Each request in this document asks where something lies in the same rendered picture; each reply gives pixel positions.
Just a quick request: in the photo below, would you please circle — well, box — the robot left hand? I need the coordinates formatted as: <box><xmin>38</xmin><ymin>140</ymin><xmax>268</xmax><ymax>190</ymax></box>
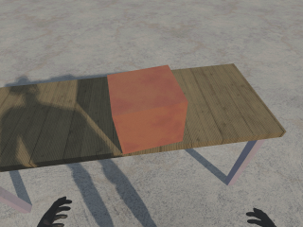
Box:
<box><xmin>37</xmin><ymin>196</ymin><xmax>72</xmax><ymax>227</ymax></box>

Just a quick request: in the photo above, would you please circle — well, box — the carton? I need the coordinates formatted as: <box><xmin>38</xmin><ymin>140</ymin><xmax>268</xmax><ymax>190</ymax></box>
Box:
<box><xmin>107</xmin><ymin>65</ymin><xmax>188</xmax><ymax>154</ymax></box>

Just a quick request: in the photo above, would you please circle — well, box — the robot right hand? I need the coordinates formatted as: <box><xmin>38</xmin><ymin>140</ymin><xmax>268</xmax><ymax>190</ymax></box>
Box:
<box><xmin>246</xmin><ymin>207</ymin><xmax>276</xmax><ymax>227</ymax></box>

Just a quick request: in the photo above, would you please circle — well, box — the table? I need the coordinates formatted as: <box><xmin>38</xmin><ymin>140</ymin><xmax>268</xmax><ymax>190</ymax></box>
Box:
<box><xmin>0</xmin><ymin>63</ymin><xmax>286</xmax><ymax>214</ymax></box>

